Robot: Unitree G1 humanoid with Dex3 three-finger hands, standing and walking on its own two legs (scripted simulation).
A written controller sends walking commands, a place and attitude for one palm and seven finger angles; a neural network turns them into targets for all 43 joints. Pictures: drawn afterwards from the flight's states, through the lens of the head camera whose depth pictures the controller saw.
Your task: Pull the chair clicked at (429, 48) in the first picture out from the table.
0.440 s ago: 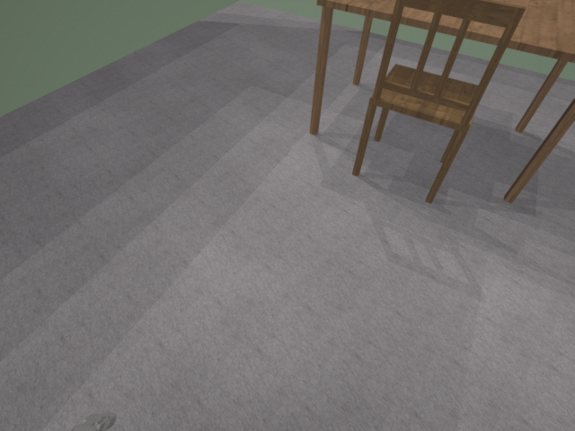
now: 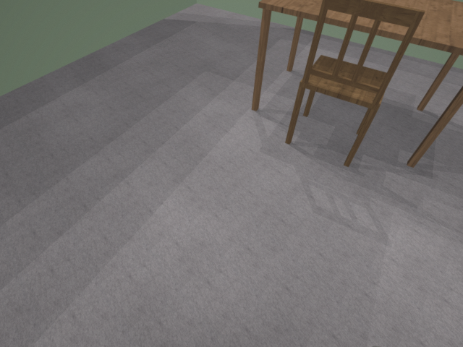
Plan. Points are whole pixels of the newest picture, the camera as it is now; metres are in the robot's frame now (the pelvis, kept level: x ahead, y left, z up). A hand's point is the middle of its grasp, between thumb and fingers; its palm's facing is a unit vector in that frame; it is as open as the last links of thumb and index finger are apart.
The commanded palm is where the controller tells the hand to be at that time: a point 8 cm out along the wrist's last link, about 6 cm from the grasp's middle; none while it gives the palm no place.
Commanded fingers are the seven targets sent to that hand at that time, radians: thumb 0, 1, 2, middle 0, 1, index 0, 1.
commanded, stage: stand and wait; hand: left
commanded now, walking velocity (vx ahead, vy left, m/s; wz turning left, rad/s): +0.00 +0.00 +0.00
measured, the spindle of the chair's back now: (344, 47) +1.43 -0.45 -0.09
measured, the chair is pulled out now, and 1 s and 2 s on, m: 0.00 0.00 0.00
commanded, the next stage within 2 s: look at it before walking up in 0.38 s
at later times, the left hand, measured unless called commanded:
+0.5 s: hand out of the picture +0.07 +0.24 -0.15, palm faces -0.03 -0.94 -0.33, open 7.4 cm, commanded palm none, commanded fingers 0.00 0.90 0.90 -0.20 -0.30 -0.20 -0.30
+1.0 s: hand out of the picture +0.06 +0.23 -0.15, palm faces -0.03 -0.94 -0.33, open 7.4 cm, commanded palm none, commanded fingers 0.00 0.90 0.90 -0.20 -0.30 -0.20 -0.30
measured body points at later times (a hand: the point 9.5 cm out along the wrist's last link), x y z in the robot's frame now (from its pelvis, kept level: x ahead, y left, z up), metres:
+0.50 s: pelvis -0.01 -0.01 +0.00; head -0.01 -0.01 +0.45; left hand +0.07 +0.28 -0.13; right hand +0.07 -0.31 -0.13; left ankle -0.02 +0.11 -0.74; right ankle -0.02 -0.14 -0.74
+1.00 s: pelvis -0.01 -0.02 +0.01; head -0.01 -0.01 +0.46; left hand +0.06 +0.28 -0.13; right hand +0.06 -0.32 -0.13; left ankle -0.02 +0.11 -0.74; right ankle -0.02 -0.14 -0.74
